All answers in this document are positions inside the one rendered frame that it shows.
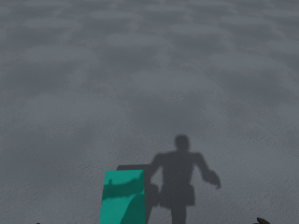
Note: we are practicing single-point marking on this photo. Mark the carton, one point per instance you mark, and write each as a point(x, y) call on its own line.
point(123, 198)

